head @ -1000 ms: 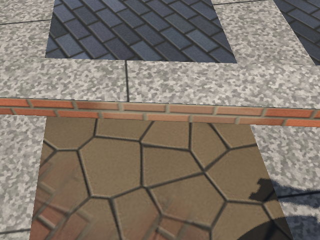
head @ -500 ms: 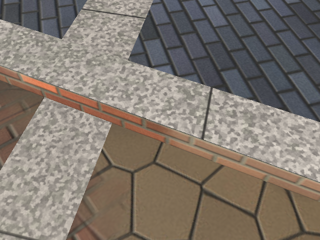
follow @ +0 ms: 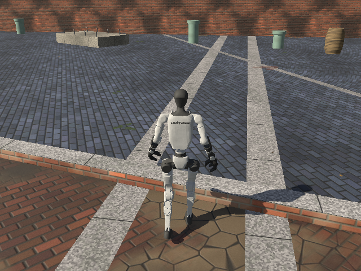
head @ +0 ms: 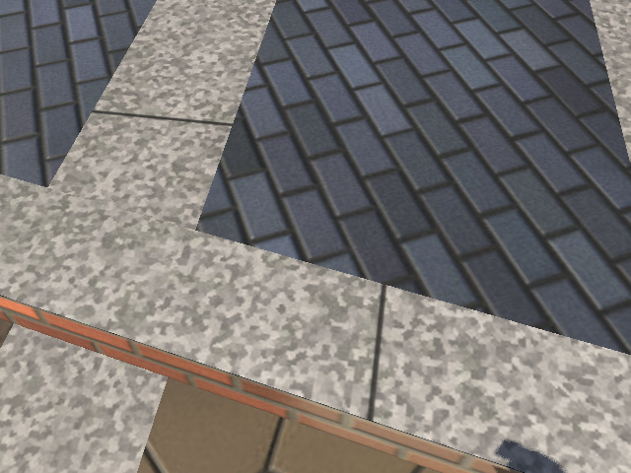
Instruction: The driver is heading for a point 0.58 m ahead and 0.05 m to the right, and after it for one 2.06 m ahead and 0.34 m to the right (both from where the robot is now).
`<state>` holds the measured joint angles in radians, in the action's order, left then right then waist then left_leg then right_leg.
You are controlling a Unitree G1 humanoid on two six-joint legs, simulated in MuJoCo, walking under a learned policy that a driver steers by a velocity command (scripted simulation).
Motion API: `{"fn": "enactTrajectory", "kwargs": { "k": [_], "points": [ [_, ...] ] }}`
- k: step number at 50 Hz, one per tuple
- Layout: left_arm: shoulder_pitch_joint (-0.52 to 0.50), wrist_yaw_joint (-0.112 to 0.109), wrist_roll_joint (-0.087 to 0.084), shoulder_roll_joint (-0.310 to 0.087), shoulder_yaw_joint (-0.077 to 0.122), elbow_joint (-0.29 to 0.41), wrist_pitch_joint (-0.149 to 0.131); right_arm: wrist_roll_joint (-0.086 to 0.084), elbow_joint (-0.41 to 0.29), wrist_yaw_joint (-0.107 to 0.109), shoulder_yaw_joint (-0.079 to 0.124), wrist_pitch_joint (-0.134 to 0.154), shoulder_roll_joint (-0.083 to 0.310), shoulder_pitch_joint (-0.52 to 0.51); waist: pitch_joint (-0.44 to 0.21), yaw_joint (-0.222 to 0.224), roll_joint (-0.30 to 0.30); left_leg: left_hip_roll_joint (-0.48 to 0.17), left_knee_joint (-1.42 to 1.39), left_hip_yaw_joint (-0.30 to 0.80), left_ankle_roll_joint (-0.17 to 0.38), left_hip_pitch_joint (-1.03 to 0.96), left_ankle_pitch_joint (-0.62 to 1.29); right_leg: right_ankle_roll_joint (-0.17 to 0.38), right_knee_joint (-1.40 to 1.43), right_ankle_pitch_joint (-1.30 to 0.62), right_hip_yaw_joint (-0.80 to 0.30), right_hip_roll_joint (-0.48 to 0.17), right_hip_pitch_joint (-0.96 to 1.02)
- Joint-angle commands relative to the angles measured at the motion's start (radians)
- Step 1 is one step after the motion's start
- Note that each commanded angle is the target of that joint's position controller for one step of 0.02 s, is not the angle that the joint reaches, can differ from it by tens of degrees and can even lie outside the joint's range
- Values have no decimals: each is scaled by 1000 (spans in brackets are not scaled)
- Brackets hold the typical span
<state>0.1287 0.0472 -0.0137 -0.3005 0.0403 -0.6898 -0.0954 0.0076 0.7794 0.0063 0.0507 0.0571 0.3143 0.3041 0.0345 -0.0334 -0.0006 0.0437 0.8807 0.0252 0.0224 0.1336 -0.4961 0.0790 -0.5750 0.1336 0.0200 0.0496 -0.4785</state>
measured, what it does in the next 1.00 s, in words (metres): climbs, turning right: left foot, then right foot 0.14 m higher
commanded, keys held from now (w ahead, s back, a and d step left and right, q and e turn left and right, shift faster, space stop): w+e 0.32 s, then w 0.22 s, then no key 0.44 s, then w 0.02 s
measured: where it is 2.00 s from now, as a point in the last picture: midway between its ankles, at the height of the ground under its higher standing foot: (399, 352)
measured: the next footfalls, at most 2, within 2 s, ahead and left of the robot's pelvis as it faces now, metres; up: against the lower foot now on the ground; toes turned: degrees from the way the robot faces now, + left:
left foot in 0.40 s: +0.39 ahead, +0.08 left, +0.00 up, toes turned -18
right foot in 0.90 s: +0.56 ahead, -0.27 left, +0.14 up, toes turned -22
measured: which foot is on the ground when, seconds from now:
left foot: up 0.00-0.38, down 0.40-0.92, up 0.94-1.00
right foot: down 0.00-0.40, up 0.42-0.88, down 0.90-1.00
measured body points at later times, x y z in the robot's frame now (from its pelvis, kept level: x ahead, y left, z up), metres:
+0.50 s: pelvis +0.27 +0.01 +0.01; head +0.28 +0.01 +0.46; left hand +0.43 +0.25 -0.11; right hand +0.36 -0.28 -0.08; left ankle +0.35 +0.09 -0.72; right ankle +0.12 -0.08 -0.62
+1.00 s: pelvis +0.44 -0.12 +0.06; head +0.46 -0.14 +0.51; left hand +0.69 +0.00 -0.02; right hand +0.35 -0.35 -0.09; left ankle +0.35 +0.08 -0.58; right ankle +0.52 -0.25 -0.58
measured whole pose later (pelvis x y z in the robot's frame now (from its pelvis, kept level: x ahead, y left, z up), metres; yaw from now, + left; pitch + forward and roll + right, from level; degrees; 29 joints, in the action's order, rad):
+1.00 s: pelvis +0.44 -0.12 +0.06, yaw -17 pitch +2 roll +1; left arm 0.09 0.02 0.03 -0.15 -0.04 -0.62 -0.03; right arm -0.02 0.96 -0.01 0.02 0.01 0.21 0.40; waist 0.02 -0.01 0.00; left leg 0.03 1.10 0.15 -0.04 0.28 -0.35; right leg 0.06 -1.14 0.40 0.08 -0.04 -0.79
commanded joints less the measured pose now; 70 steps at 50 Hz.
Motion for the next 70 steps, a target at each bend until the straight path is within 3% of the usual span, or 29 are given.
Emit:
{"fn": "enactTrajectory", "kwargs": {
  "k": [1, 3, 5, 11, 14, 19, 20, 21, 22, 23, 24, 26, 31, 34, 37, 40, 41, 42, 43, 45, 46, 47, 48, 50, 51, 52, 56, 64, 70],
  "points": [
    [240, -16, -6, -160, 54, 15, 3, -35, -142, -23, 10, 68, 130, -78, -199, 134, 103, -50, 411, 98, -2, 645, 63, 232, 278, 179, -626, -327, 719],
    [154, -23, 6, -142, 46, 39, 7, 4, -160, -14, 13, 77, 125, -133, -82, 79, -13, -107, 280, 78, -13, 575, 158, 207, 313, -63, -489, -270, 483],
    [120, -31, 11, -135, 41, 53, 8, 16, -167, -9, 13, 62, 109, -96, -83, 31, 33, -121, 213, 75, -41, 497, 177, 214, 342, -206, -428, -236, 383],
    [139, -63, -6, -173, 55, 37, 27, 18, -203, 2, -16, 39, 30, -230, -49, 57, 63, -48, -179, 5, -110, 353, 455, 149, 328, -270, -245, -107, 171],
    [187, -67, -8, -161, 54, 22, 44, -7, -211, -3, -12, 40, 38, -288, -81, 84, 104, -11, -288, 19, -112, 298, 516, 118, 270, -196, -302, -122, 220],
    [154, -74, -4, -107, 39, 34, 57, 5, -179, -8, 19, 55, 86, -166, -111, -1, 122, -17, -462, 21, -27, 116, 466, 62, 51, -251, -397, -135, 308],
    [155, -69, 7, -53, 20, 43, 52, 19, -161, -4, 31, 62, 113, -51, -210, -56, 92, -105, -473, 87, 23, -95, 506, 25, -149, -248, -345, -78, 253],
    [254, -65, 28, 37, -9, 51, 45, 33, -144, -2, 43, 59, 184, 76, -332, -29, -143, -343, -441, 401, 135, -391, 744, -38, -477, 265, -242, 44, 31],
    [390, -62, -21, -19, -2, 33, 38, 10, -87, -16, 60, 47, 206, 143, -357, 6, -318, -492, -526, 781, 295, -469, 390, -69, -703, 500, -210, 63, -218],
    [335, -60, -33, -103, 19, -2, 47, -10, -93, -21, 46, 42, 119, 122, -223, -34, -139, -443, -569, 747, 282, -383, 85, -91, -846, 429, -229, 9, -315],
    [205, -56, -23, -113, 23, 26, 49, -7, -94, -19, 30, 31, 70, 87, -102, -54, -72, -385, -586, 593, 243, -277, 9, -96, -889, 349, -187, -14, -369],
    [109, -50, 7, -63, 15, 60, 44, 11, -80, -15, 10, 23, 37, 43, 12, -21, -50, -295, -635, 446, 216, -98, 90, -99, -875, 246, -146, -60, -381],
    [171, -46, 1, 59, -15, 33, 56, 16, 8, 2, -6, 11, 9, 110, -23, 19, -156, -282, -629, 245, 257, -8, 785, -150, -1173, 310, -22, -51, -397],
    [56, -70, -23, 99, -40, 94, 75, -4, 89, 24, -7, -19, 11, 223, 37, -17, -134, -371, -614, 263, 250, -147, 703, -139, -1566, 460, -108, -51, -798],
    [-57, -68, -13, 136, -77, 171, 66, -1, 125, 47, -22, -45, -19, 266, 66, -19, -45, -358, -610, 202, 184, -171, 558, -119, -1529, 425, -144, -68, -980],
    [-121, -47, 31, 150, -101, 266, 47, -3, 108, 70, -35, -62, -7, 201, -16, 24, -40, -238, -676, 81, 147, 114, 602, -153, -1068, 122, 23, -140, -616],
    [-148, -43, 36, 184, -122, 297, 49, -26, 98, 72, -20, -65, 38, 167, -75, 45, -68, -238, -795, 51, 143, 227, 642, -122, -773, 156, 66, -155, -308],
    [-166, -45, 23, 168, -110, 289, 53, -41, 129, 63, -5, -66, 71, 219, -99, 21, -130, -245, -822, 48, 146, 195, 682, -111, -686, 169, 114, -120, -169],
    [-74, -42, 8, 155, -93, 244, 52, -39, 153, 46, 1, -64, 114, 244, -165, 54, -229, -268, -742, 9, 145, 61, 1032, -78, -705, 247, 153, -69, -95],
    [106, -32, 4, 11, -37, 193, 35, -43, 157, 25, -10, -47, 95, 215, -242, 171, -282, -246, -489, -22, 84, -195, 1705, 15, -435, 141, 95, -15, 13],
    [208, -27, 25, -91, -5, 148, 34, -28, 156, 24, -9, -35, 70, 247, -319, 175, -173, -211, -302, 6, 37, -126, 1527, 67, -354, -222, -130, -88, 198],
    [336, -26, 68, -186, 24, 76, 54, -20, 140, 6, -36, -24, -53, 354, -499, 146, 371, -9, 92, 10, -46, 157, 574, 291, 9, -461, -635, -393, 465],
    [317, -44, 95, -121, 8, 78, 69, -2, 214, -29, -19, -19, -33, 388, -582, 131, 310, 96, 484, 196, -74, 196, 89, 331, 203, -266, -961, -433, 420],
    [92, -32, 17, -21, -15, 66, 65, -27, 130, -29, -25, -55, -99, 179, -236, 66, 129, 38, 739, 127, -45, 435, 28, 201, 179, 243, -680, -396, 101],
    [46, -24, 2, 40, -25, 23, 57, -20, 93, -4, -27, -76, -111, 107, -76, 41, 89, -14, 737, 63, -14, 515, 49, 125, 161, 490, -514, -342, -46],
    [33, -24, 18, 59, -22, -22, 45, -17, 58, 14, -15, -82, -71, 71, -32, 14, 74, -39, 727, 42, 14, 492, 108, 74, 154, 551, -394, -282, -128],
    [151, -37, 39, 98, -27, -158, 12, -21, 22, 16, -22, -57, -80, 89, -38, -9, 118, -31, 761, 89, 108, 610, 316, 86, 257, 490, -328, -280, -13],
    [208, -88, 21, -41, 15, -216, 25, -4, -34, 7, -32, -41, -37, -31, -69, -8, 98, -110, 335, 12, -30, 693, 364, 151, 457, 444, -241, -304, 135],
    [166, -81, -9, -109, 38, -218, 20, -12, 37, 3, -13, -27, -18, -54, -51, 12, 127, -102, -99, -67, -7, 399, 345, 128, 503, 335, -143, -311, 116]
  ]
}}
Velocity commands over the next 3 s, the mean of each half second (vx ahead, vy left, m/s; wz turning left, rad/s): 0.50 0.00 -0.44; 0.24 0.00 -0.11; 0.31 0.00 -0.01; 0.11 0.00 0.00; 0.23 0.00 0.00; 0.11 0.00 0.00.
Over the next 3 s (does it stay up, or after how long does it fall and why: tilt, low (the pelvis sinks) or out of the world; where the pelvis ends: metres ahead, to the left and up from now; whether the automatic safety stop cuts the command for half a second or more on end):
stays up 0.86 -0.23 0.15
